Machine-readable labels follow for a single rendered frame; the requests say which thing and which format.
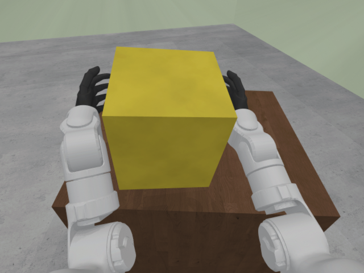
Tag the pedestal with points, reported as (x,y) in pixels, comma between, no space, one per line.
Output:
(213,229)

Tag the robot right hand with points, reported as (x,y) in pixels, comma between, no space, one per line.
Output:
(236,90)

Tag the right robot upper arm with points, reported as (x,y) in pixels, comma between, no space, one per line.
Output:
(294,243)

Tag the robot left forearm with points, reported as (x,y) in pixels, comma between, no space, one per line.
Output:
(85,165)

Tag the carton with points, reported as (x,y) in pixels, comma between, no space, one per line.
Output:
(168,117)

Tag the robot right forearm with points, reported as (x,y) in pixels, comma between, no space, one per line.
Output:
(272,189)

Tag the left robot upper arm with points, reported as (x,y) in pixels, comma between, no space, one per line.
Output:
(106,248)

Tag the robot left hand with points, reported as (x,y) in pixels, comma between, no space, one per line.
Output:
(88,90)

